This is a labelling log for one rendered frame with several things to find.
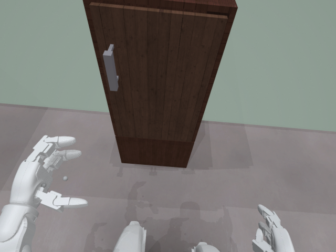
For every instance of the robot left thigh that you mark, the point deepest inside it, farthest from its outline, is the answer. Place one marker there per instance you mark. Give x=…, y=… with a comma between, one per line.
x=132, y=239

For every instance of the cupboard door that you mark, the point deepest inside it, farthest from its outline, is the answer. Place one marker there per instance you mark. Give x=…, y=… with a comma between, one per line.
x=164, y=60

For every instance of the left robot hand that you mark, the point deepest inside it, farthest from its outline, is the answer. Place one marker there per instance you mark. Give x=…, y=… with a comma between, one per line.
x=26, y=187

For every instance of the robot left forearm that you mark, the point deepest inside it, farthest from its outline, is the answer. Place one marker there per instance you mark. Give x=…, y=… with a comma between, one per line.
x=17, y=227

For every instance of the right robot hand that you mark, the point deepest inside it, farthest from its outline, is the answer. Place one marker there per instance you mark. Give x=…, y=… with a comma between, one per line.
x=278, y=239

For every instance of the left robot shin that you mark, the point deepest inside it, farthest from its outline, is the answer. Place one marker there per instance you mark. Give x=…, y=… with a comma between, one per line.
x=134, y=223

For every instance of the handle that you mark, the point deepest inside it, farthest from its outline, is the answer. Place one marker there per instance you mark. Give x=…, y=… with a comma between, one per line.
x=110, y=68

